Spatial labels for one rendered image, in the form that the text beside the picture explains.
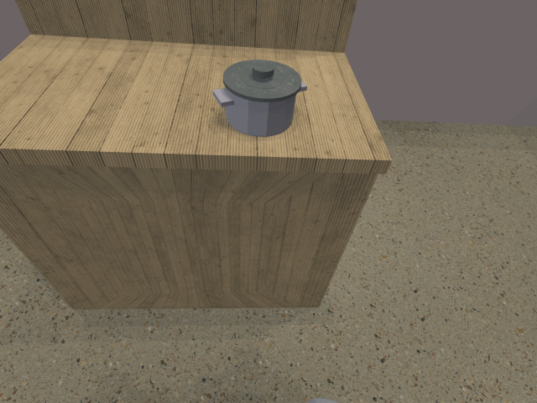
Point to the pot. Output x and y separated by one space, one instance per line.
260 119

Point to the lid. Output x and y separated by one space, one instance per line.
240 81

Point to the knob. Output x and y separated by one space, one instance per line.
263 69

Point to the table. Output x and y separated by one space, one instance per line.
124 184

